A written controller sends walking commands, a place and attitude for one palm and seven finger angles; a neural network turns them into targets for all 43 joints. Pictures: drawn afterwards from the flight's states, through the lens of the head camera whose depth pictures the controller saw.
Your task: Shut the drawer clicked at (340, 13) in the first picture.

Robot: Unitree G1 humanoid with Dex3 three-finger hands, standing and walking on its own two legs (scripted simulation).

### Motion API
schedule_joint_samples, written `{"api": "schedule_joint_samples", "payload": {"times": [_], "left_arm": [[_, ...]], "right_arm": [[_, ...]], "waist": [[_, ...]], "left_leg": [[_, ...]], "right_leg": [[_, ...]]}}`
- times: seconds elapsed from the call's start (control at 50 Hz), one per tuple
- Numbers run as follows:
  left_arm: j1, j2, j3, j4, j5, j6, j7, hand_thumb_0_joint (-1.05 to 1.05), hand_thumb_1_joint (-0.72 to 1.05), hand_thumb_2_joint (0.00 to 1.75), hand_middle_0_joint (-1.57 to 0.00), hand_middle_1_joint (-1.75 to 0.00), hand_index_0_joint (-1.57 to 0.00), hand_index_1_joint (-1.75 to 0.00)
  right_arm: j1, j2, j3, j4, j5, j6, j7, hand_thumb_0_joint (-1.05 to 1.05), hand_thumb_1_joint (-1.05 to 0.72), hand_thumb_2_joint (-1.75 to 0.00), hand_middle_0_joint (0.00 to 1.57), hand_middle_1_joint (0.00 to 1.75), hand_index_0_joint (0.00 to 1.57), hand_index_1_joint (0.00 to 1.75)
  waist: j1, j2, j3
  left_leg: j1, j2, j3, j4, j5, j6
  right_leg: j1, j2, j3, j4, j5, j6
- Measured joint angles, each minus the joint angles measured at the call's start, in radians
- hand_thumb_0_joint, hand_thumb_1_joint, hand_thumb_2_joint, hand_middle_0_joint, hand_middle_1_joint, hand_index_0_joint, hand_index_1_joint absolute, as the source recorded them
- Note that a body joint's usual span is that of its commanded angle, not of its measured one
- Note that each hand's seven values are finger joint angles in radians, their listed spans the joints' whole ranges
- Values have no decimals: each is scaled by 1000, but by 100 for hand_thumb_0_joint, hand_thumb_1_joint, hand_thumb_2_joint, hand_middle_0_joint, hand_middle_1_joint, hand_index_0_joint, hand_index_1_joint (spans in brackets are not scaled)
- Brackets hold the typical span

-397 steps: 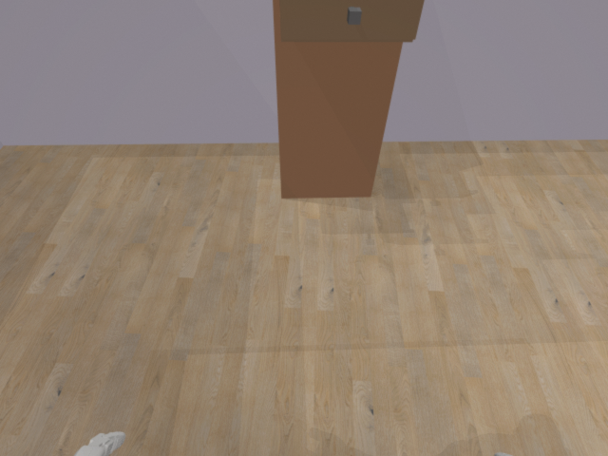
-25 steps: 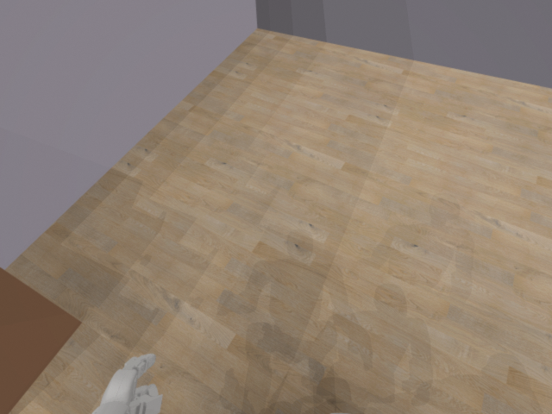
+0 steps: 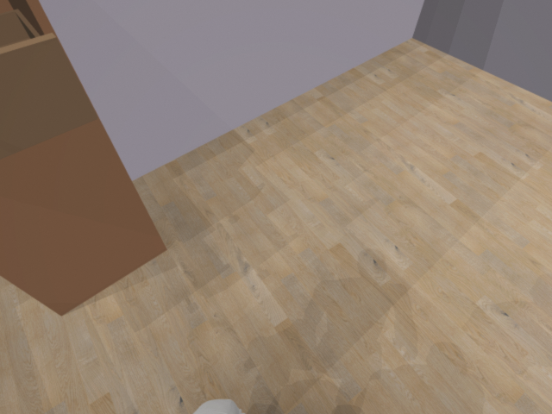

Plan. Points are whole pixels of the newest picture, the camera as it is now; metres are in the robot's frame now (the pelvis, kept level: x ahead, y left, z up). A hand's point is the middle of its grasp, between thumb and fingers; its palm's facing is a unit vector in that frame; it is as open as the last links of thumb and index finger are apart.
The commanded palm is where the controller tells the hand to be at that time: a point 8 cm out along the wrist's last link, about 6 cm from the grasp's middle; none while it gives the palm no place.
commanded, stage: turn to face it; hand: left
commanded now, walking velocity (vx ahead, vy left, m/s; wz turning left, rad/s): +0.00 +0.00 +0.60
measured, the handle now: out of the picture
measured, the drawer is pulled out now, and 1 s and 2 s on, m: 0.19 0.19 0.19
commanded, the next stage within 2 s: take the last steps up to it in 1.18 s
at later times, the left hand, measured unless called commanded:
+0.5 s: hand out of the picture +0.05 +0.28 -0.15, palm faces +0.29 -0.93 -0.24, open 7.4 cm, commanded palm none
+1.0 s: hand out of the picture -0.05 +0.18 -0.13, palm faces +0.56 -0.77 -0.30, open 7.4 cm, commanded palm none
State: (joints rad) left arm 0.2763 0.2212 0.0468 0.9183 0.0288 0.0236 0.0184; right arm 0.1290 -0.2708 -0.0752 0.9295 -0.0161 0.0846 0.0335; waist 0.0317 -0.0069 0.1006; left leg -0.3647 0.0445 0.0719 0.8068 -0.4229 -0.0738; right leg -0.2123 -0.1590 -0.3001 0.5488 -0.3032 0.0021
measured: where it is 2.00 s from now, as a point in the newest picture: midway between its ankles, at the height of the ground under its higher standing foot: outside the picture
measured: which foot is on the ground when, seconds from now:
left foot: up 0.00-0.04, down 0.06-0.72, up 0.74-1.00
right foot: down 0.00-0.06, up 0.08-0.70, down 0.72-1.00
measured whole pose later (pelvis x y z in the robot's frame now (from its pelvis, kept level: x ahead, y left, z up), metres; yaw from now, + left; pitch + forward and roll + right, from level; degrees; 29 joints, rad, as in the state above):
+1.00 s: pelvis -0.01 -0.03 +0.01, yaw +35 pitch -1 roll +3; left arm 0.23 0.17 0.02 0.89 0.01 0.01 0.03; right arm 0.26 -0.29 -0.10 0.97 -0.03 0.10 0.02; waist -0.03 0.05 0.05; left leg -0.51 0.01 -0.07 1.20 -0.32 -0.09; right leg -0.16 -0.07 -0.14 0.47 -0.29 -0.04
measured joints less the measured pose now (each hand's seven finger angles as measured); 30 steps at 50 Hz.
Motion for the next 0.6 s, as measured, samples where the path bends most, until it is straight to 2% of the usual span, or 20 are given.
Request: {"api": "schedule_joint_samples", "payload": {"times": [0.04,0.06,0.08,0.12,0.18,0.24,0.32,0.42,0.6], "left_arm": [[13,19,9,8,-2,5,-2,0,90,90,-20,-30,-20,-30],[23,30,14,10,-6,8,-3,0,90,90,-20,-30,-20,-30],[20,44,20,18,-10,17,-4,0,90,90,-20,-30,-20,-30],[8,61,26,31,-10,43,-1,0,90,90,-20,-29,-20,-30],[-15,63,30,39,-10,56,-3,0,91,90,-20,-29,-20,-30],[-41,57,29,24,-9,45,-11,1,91,90,-20,-29,-20,-30],[-74,50,26,2,-9,35,-9,0,91,90,-20,-29,-20,-30],[-116,44,25,-14,-11,35,-3,0,91,90,-20,-29,-20,-30],[-186,17,14,-48,-23,34,5,0,91,90,-20,-29,-20,-30]], "right_arm": [[-17,5,7,-18,0,-14,0,1,-91,-90,19,30,19,29],[-22,5,10,-29,0,-25,1,1,-91,-90,19,30,19,29],[-32,14,10,-35,-1,-35,0,1,-91,-90,19,30,19,29],[-41,27,20,-46,0,-51,-3,1,-91,-90,19,30,19,29],[-30,37,30,-53,-2,-58,-18,1,-90,-90,20,30,19,29],[-11,45,37,-47,0,-57,-25,0,-90,-90,20,30,20,30],[26,59,41,-36,2,-57,-26,0,-90,-90,20,30,20,30],[82,76,38,-19,-1,-53,-26,1,-90,-90,20,30,20,30],[165,69,20,17,-11,-37,-31,1,-90,-90,20,30,20,30]], "waist": [[9,-13,-2],[11,-20,-9],[14,-41,-5],[21,-58,-1],[12,-45,-11],[5,-35,-20],[-9,-30,-35],[-37,-25,-49],[-93,21,-49]], "left_leg": [[55,-10,23,-131,56,13],[84,-18,29,-200,96,39],[77,-36,31,-193,95,77],[66,-50,22,-171,88,124],[88,-57,-12,-223,121,141],[119,-73,-43,-296,168,150],[142,-96,-82,-358,209,159],[139,-125,-131,-380,233,163],[90,-160,-230,-366,258,140]], "right_leg": [[-18,-20,-23,48,-23,18],[-37,-34,-30,91,-43,29],[-69,-46,2,166,-106,48],[-148,-16,108,351,-224,68],[-236,29,195,543,-190,84],[-284,43,247,609,-96,97],[-300,51,291,598,-32,112],[-279,68,317,537,-33,121],[-192,134,332,321,-127,97]]}}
